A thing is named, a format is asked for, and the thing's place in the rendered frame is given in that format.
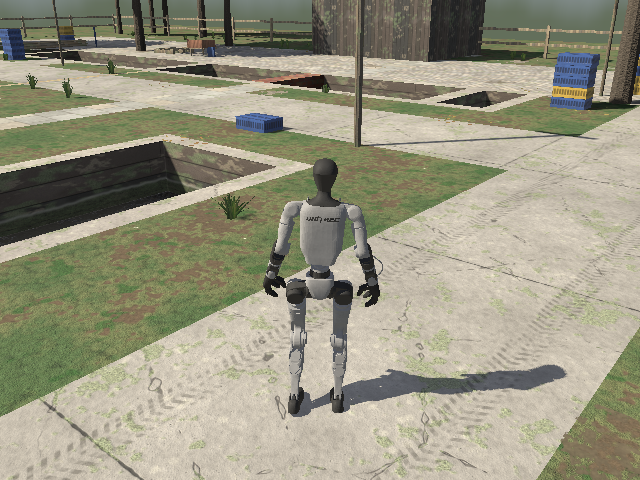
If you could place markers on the right robot upper arm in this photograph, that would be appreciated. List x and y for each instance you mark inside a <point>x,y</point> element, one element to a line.
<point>354,213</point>

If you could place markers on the robot left hand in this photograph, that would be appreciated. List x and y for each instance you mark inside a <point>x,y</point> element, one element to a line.
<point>274,282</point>

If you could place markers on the robot left foot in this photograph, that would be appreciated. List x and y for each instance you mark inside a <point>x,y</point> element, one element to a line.
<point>294,405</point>

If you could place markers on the robot right forearm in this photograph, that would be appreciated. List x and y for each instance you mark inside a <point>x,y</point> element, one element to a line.
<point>368,268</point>

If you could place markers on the robot right hand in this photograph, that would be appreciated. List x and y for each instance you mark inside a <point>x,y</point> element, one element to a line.
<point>373,290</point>

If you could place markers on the robot torso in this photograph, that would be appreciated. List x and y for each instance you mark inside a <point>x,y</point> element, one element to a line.
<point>321,240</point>

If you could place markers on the robot left forearm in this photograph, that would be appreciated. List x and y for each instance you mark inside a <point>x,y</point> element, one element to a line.
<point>274,263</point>

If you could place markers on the left robot upper arm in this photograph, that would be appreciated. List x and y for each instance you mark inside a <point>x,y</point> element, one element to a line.
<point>291,210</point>

